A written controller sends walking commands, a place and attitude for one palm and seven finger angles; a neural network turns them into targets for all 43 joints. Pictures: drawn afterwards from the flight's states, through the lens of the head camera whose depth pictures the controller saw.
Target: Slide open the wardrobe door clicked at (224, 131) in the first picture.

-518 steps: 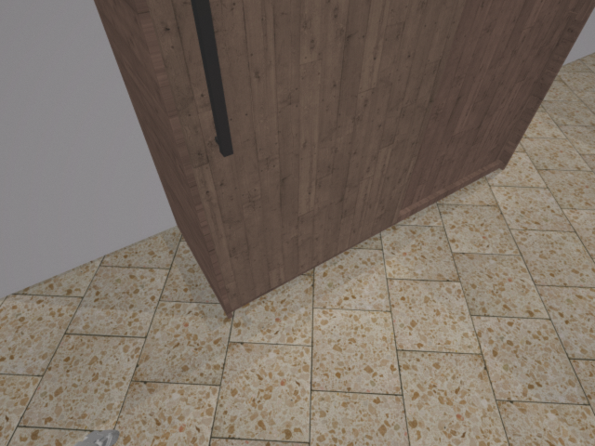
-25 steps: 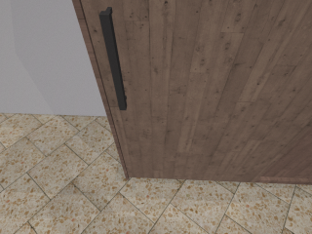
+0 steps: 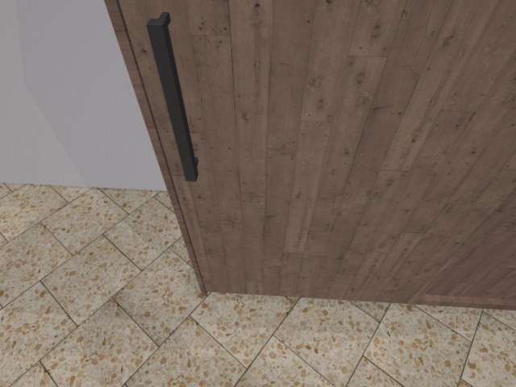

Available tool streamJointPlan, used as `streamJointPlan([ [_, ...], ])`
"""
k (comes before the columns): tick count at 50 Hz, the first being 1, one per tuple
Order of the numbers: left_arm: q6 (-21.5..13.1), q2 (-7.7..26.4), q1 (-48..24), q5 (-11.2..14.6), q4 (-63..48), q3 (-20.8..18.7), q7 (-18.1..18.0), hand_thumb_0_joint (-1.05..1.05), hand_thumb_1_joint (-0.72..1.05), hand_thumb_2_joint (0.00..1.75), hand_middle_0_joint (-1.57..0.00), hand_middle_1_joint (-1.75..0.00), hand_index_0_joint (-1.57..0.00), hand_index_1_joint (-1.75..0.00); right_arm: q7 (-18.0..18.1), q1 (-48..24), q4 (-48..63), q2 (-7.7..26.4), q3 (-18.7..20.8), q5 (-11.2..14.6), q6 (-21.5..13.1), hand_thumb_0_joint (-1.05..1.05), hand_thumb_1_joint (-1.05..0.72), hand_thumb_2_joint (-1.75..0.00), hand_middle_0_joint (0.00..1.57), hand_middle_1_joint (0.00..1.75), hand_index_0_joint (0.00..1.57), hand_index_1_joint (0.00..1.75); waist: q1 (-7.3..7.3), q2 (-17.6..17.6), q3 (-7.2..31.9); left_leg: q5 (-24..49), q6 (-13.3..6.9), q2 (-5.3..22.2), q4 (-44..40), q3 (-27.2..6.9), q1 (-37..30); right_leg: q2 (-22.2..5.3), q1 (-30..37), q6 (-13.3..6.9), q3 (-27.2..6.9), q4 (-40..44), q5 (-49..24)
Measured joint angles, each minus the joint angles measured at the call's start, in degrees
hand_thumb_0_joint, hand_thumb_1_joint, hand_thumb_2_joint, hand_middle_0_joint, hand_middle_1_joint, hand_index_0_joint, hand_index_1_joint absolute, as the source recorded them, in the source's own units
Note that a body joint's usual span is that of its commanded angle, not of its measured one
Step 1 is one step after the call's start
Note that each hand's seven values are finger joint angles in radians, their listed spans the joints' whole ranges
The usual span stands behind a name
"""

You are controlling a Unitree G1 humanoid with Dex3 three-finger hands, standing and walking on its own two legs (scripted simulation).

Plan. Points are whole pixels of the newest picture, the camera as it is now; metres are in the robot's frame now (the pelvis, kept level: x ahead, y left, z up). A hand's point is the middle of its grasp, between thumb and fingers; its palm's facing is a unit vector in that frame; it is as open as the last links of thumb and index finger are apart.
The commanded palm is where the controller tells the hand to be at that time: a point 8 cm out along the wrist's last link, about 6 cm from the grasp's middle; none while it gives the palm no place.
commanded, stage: come to a stop and stand still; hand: left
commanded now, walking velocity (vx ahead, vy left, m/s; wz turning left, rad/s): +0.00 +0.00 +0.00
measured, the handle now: (180, 110) +0.53 +0.18 +0.15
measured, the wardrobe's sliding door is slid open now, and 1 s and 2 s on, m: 0.00 0.00 0.00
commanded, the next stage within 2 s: look again from close up in 0.02 s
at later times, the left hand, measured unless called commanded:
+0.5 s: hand out of the picture -0.01 +0.16 -0.17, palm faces +0.04 -0.98 -0.19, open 7.4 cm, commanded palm none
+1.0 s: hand out of the picture -0.02 +0.16 -0.17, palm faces +0.05 -0.98 -0.19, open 7.4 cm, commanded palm none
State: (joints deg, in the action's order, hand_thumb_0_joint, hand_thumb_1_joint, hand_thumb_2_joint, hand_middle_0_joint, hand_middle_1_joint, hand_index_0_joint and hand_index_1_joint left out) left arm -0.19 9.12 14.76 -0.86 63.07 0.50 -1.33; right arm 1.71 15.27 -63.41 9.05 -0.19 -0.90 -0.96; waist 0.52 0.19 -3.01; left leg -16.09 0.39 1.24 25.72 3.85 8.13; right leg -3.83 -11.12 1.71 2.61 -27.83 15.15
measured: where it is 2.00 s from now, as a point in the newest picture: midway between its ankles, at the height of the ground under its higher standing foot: outside the picture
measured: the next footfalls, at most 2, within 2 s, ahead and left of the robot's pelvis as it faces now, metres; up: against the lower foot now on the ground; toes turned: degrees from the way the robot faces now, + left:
left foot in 1.52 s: +0.11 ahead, +0.15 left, +0.00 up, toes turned +7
right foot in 1.72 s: +0.09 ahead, -0.07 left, +0.00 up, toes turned -2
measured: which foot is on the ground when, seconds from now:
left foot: down 0.00-1.00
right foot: down 0.00-1.00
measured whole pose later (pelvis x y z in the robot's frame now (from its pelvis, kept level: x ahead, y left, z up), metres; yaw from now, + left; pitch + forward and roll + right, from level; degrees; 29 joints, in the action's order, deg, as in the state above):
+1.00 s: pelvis -0.02 -0.02 +0.00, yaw +1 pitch -1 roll +1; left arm -0.4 9.1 15.3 -1.0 62.8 -0.3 -0.9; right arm 1.5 16.6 -63.7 8.2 -0.2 -1.3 -0.8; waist 0.9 -0.3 -2.9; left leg -14.0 1.6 2.3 25.6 2.5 10.0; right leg -2.8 -12.5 0.2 4.0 -27.5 13.6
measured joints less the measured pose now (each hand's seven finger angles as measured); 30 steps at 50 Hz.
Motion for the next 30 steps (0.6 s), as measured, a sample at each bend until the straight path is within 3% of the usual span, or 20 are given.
streamJointPlan([
  [30,-0.3,0.2,0.2,0.1,0.0,-0.4,0.3,0.01,0.91,0.90,-0.20,-0.29,-0.20,-0.30,-0.1,0.5,-0.6,-0.8,0.0,-0.1,0.0,0.00,-0.91,-0.90,0.20,0.30,0.20,0.29,0.26,-0.5,0.1,2.0,1.3,1.2,-0.9,-1.1,0.8,1.2,-0.4,-1.5,1.1,1.0,-1.6],
])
